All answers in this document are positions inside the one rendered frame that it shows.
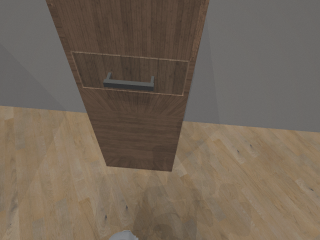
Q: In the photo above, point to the handle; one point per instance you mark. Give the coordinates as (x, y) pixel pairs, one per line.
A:
(124, 84)

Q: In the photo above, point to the drawer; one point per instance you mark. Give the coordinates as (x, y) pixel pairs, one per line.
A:
(169, 74)

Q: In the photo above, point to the cabinet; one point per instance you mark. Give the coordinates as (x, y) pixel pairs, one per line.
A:
(134, 129)

